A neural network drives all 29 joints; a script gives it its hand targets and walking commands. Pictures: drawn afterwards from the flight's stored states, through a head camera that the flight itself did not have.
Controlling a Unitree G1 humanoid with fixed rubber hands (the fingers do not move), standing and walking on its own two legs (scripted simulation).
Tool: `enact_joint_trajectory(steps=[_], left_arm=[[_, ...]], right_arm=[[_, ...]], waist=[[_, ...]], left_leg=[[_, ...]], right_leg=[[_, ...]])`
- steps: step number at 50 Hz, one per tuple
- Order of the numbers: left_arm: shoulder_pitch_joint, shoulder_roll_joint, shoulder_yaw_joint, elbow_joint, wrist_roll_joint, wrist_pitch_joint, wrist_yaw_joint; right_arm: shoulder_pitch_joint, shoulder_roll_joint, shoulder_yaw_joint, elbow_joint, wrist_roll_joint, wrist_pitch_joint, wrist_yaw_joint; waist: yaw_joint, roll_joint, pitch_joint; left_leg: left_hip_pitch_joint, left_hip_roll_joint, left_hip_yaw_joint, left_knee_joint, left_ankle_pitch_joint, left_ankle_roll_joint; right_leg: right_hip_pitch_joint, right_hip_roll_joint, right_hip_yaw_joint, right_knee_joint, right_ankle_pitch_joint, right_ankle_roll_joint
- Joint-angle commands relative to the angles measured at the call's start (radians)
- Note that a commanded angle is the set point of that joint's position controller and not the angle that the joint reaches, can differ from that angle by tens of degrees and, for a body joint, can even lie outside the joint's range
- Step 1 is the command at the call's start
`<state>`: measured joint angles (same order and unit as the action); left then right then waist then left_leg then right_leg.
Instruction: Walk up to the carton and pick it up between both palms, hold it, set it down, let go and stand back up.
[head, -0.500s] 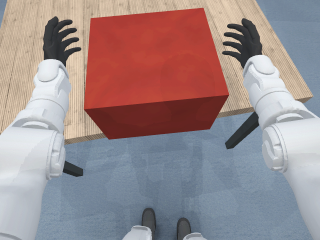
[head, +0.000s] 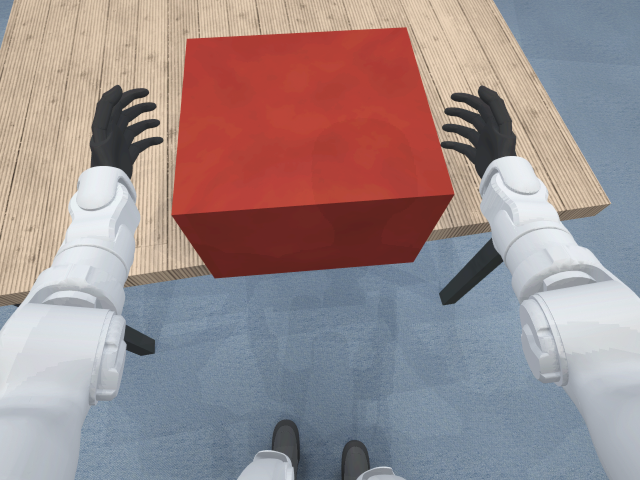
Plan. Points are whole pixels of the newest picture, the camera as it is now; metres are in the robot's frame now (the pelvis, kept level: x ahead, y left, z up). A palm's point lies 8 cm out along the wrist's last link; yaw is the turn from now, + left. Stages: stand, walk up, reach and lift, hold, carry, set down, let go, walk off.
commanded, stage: set down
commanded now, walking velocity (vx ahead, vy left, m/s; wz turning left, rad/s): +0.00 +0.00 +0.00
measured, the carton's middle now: (307, 157) +0.53 +0.05 +0.00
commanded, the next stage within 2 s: none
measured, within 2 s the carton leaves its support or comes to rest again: neither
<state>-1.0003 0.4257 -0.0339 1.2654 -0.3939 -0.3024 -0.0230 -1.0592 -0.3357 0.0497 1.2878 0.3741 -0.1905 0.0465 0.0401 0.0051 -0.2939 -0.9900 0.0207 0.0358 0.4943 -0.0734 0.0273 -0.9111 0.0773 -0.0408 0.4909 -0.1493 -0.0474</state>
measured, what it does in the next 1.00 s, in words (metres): stands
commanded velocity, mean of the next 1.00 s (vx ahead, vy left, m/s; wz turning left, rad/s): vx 0.00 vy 0.00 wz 0.00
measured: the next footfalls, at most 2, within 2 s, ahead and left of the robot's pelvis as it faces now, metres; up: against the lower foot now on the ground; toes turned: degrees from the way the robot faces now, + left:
none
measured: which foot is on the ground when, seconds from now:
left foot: down 0.00-1.00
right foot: down 0.00-1.00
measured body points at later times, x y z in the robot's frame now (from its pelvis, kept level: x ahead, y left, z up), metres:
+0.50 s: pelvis +0.01 +0.01 +0.02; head +0.12 +0.01 +0.45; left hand +0.47 +0.27 +0.09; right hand +0.50 -0.19 +0.08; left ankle +0.06 +0.10 -0.71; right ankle +0.01 -0.09 -0.71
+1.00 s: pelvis +0.03 +0.00 +0.02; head +0.11 +0.02 +0.47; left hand +0.51 +0.27 +0.16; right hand +0.52 -0.25 +0.18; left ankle +0.06 +0.10 -0.71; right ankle +0.01 -0.09 -0.71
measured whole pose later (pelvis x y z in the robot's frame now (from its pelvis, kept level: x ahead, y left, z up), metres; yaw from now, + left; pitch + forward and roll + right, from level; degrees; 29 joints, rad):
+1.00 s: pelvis +0.03 +0.00 +0.02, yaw +0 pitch +20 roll -1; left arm -1.11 0.44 -0.08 1.35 -0.35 -0.13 -0.04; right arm -1.16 -0.52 0.32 1.43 0.61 -0.09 0.10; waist 0.03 -0.03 -0.23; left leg -0.65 0.02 0.06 0.42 -0.12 0.02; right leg -0.56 0.08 -0.01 0.38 -0.18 -0.05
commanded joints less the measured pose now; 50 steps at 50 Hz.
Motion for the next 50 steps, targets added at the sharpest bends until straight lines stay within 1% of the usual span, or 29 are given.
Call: enact_joint_trajectory(steps=[1,2,3,5,7,9,11,14,15,16,17,20,27,29,32,33,34,35,36,37,38,39,40,41,42,43,45,48,50], left_arm=[[-0.418,0.166,0.016,-0.173,-0.002,-0.008,0.01],[-0.416,0.162,0.015,-0.17,0.001,0.001,0.014],[-0.421,0.159,0.016,-0.172,0.009,0.011,0.016],[-0.416,0.147,0.019,-0.163,0.022,0.038,0.02],[-0.407,0.14,0.025,-0.14,0.038,0.06,0.023],[-0.39,0.122,0.029,-0.121,0.048,0.066,0.02],[-0.373,0.108,0.032,-0.103,0.062,0.065,0.021],[-0.341,0.104,0.052,-0.109,0.073,0.052,0.021],[-0.327,0.097,0.059,-0.11,0.08,0.049,0.021],[-0.315,0.095,0.067,-0.119,0.083,0.047,0.018],[-0.299,0.096,0.076,-0.117,0.085,0.046,0.015],[-0.269,0.105,0.1,-0.16,0.097,0.027,0.011],[-0.204,0.087,0.095,-0.259,0.069,0.025,0.011],[-0.19,0.08,0.094,-0.27,0.075,0.036,0.01],[-0.175,0.084,0.105,-0.3,0.07,0.053,0.009],[-0.772,0.259,-0.089,-0.289,-0.096,0.102,0.042],[-0.652,0.158,-0.215,-0.157,-0.181,0.119,0.071],[-0.653,0.164,-0.224,-0.204,-0.196,0.127,0.083],[-0.66,0.169,-0.241,-0.167,-0.201,0.141,0.091],[-0.649,0.173,-0.237,-0.109,-0.192,0.16,0.089],[-0.632,0.186,-0.208,-0.045,-0.164,0.181,0.083],[-0.605,0.193,-0.173,0.016,-0.128,0.197,0.073],[-0.573,0.194,-0.139,0.064,-0.095,0.206,0.061],[-0.54,0.19,-0.11,0.103,-0.062,0.21,0.049],[-0.507,0.183,-0.087,0.131,-0.035,0.209,0.034],[-0.479,0.177,-0.07,0.141,-0.012,0.204,0.019],[-0.436,0.17,-0.045,0.117,0.026,0.186,-0.004],[-0.366,0.155,-0.022,0.017,0.061,0.152,-0.022],[-0.299,0.139,-0.007,-0.057,0.073,0.125,-0.028]], right_arm=[[-0.469,-0.162,-0.045,-0.156,-0.024,-0.02,-0.009],[-0.467,-0.17,-0.057,-0.161,-0.028,-0.018,-0.014],[-0.467,-0.179,-0.063,-0.141,-0.03,-0.012,-0.019],[-0.457,-0.177,-0.065,-0.095,-0.03,0.012,-0.022],[-0.451,-0.176,-0.061,-0.062,-0.034,0.031,-0.021],[-0.441,-0.172,-0.054,-0.049,-0.026,0.036,-0.019],[-0.418,-0.169,-0.049,-0.04,-0.019,0.036,-0.021],[-0.392,-0.169,-0.03,-0.061,-0.01,0.021,-0.018],[-0.38,-0.171,-0.026,-0.065,-0.008,0.019,-0.019],[-0.374,-0.175,-0.018,-0.079,-0.004,0.016,-0.019],[-0.369,-0.169,-0.014,-0.086,-0.002,0.016,-0.019],[-0.336,-0.155,-0.009,-0.123,0.002,0.004,-0.016],[-0.299,-0.163,-0.007,-0.237,-0.008,0.011,-0.01],[-0.275,-0.173,-0.016,-0.242,-0.013,0.022,-0.016],[-0.27,-0.176,-0.026,-0.284,-0.022,0.029,-0.021],[-0.772,-0.456,-0.15,-0.322,-0.154,0.08,0.001],[-0.736,-0.359,-0.093,-0.152,-0.125,0.124,0.034],[-0.711,-0.369,-0.082,-0.12,-0.086,0.128,0.049],[-0.728,-0.364,-0.056,-0.075,-0.06,0.134,0.053],[-0.713,-0.346,-0.002,-0.005,-0.02,0.143,0.054],[-0.687,-0.338,0.065,0.074,0.038,0.147,0.052],[-0.646,-0.33,0.142,0.149,0.105,0.142,0.049],[-0.606,-0.323,0.206,0.201,0.167,0.133,0.044],[-0.566,-0.311,0.254,0.234,0.215,0.123,0.041],[-0.534,-0.303,0.283,0.244,0.247,0.115,0.04],[-0.508,-0.299,0.297,0.233,0.262,0.109,0.042],[-0.46,-0.293,0.295,0.178,0.263,0.099,0.047],[-0.364,-0.288,0.27,0.074,0.246,0.082,0.055],[-0.295,-0.283,0.248,0.006,0.233,0.065,0.054]], waist=[[-0.007,0.032,-0.81],[-0.01,0.042,-0.82],[-0.006,0.055,-0.82],[-0.01,0.061,-0.787],[-0.007,0.045,-0.721],[-0.008,0.039,-0.667],[-0.001,0.058,-0.646],[0.007,0.046,-0.631],[0.016,0.038,-0.632],[0.019,0.041,-0.624],[0.02,0.02,-0.614],[0.03,0.015,-0.587],[0.02,-0.015,-0.623],[0.016,0.009,-0.634],[0.009,-0.006,-0.627],[-0.045,0.012,-0.892],[-0.063,0.024,-0.728],[-0.037,0.039,-0.69],[-0.033,0.015,-0.733],[-0.02,0.003,-0.727],[-0.006,-0.016,-0.698],[0.007,-0.04,-0.658],[0.017,-0.065,-0.622],[0.023,-0.083,-0.577],[0.024,-0.091,-0.532],[0.024,-0.089,-0.492],[0.025,-0.064,-0.44],[0.035,0.004,-0.416],[0.039,0.036,-0.416]], left_leg=[[0.624,0.017,-0.072,0.076,0.265,-0.041],[0.635,0.017,-0.071,0.079,0.271,-0.043],[0.641,0.017,-0.072,0.08,0.277,-0.047],[0.647,0.019,-0.073,0.07,0.265,-0.053],[0.645,0.02,-0.076,0.052,0.236,-0.05],[0.644,0.025,-0.08,0.036,0.234,-0.05],[0.674,0.029,-0.08,0.025,0.256,-0.055],[0.723,0.03,-0.08,0.014,0.322,-0.058],[0.736,0.029,-0.078,0.011,0.338,-0.061],[0.738,0.027,-0.079,0.005,0.342,-0.056],[0.744,0.029,-0.079,-0.005,0.352,-0.055],[0.742,0.024,-0.068,-0.032,0.337,-0.046],[0.852,0.037,-0.073,-0.061,0.373,-0.056],[0.862,0.033,-0.066,-0.067,0.368,-0.059],[0.891,0.04,-0.075,-0.075,0.354,-0.059],[0.756,0.034,-0.098,-0.089,-0.023,-0.075],[0.864,0.078,-0.083,-0.043,-0.11,-0.067],[0.847,0.079,-0.09,-0.03,-0.1,-0.056],[0.863,0.089,-0.095,0.001,-0.034,-0.041],[0.849,0.09,-0.093,0.047,0.063,-0.033],[0.795,0.084,-0.086,0.083,0.164,-0.025],[0.695,0.076,-0.079,0.096,0.232,-0.011],[0.578,0.067,-0.072,0.083,0.256,0.004],[0.468,0.057,-0.069,0.054,0.246,0.018],[0.392,0.046,-0.071,0.02,0.224,0.026],[0.369,0.037,-0.076,-0.014,0.21,0.028],[0.447,0.028,-0.081,-0.052,0.237,0.023],[0.676,0.022,-0.075,-0.044,0.363,-0.008],[0.781,0.019,-0.075,-0.026,0.442,-0.028]], right_leg=[[0.22,-0.045,0.054,-0.023,0.263,0.094],[0.218,-0.043,0.054,-0.025,0.265,0.09],[0.213,-0.045,0.052,-0.026,0.264,0.088],[0.213,-0.046,0.054,-0.041,0.243,0.076],[0.209,-0.044,0.051,-0.056,0.208,0.076],[0.22,-0.049,0.054,-0.069,0.213,0.077],[0.24,-0.052,0.056,-0.083,0.227,0.07],[0.27,-0.051,0.06,-0.109,0.268,0.067],[0.287,-0.048,0.062,-0.113,0.283,0.067],[0.297,-0.048,0.067,-0.116,0.286,0.066],[0.314,-0.048,0.067,-0.127,0.301,0.066],[0.351,-0.048,0.071,-0.144,0.293,0.07],[0.357,-0.045,0.066,-0.196,0.299,0.065],[0.364,-0.046,0.065,-0.209,0.284,0.063],[0.368,-0.05,0.061,-0.22,0.278,0.059],[0.168,-0.021,-0.032,-0.162,0.004,0.075],[0.08,-0.032,-0.012,-0.104,-0.051,0.071],[0.062,-0.035,-0.002,-0.085,-0.071,0.069],[0.071,-0.038,0.013,-0.08,-0.023,0.077],[0.118,-0.045,0.034,-0.059,0.079,0.087],[0.2,-0.046,0.056,-0.035,0.196,0.107],[0.317,-0.053,0.082,-0.01,0.305,0.134],[0.447,-0.065,0.109,0.014,0.4,0.164],[0.574,-0.079,0.137,0.033,0.472,0.183],[0.675,-0.09,0.161,0.039,0.519,0.187],[0.735,-0.096,0.173,0.032,0.537,0.178],[0.733,-0.094,0.16,-0.012,0.51,0.143],[0.597,-0.067,0.124,-0.095,0.421,0.09],[0.521,-0.053,0.113,-0.135,0.396,0.069]])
